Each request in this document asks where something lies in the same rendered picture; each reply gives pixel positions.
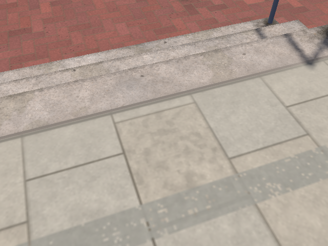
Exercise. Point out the stairs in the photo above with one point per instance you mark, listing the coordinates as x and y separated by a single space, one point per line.
80 67

